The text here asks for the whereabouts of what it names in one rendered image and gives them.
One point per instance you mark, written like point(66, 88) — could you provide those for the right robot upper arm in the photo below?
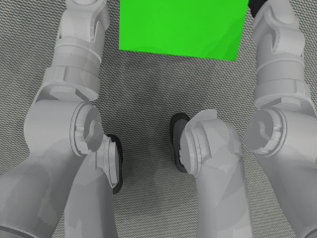
point(285, 144)

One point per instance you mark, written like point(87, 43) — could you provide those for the robot right forearm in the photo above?
point(280, 60)

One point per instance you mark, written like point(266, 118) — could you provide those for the robot right hand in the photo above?
point(255, 5)

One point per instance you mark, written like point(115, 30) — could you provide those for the robot right shin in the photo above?
point(210, 114)

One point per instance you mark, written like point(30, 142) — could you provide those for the carton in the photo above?
point(208, 29)

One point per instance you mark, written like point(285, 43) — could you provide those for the robot left forearm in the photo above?
point(77, 55)

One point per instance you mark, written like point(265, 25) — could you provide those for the left robot upper arm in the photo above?
point(33, 195)

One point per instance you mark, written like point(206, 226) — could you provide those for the robot right thigh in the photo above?
point(224, 208)

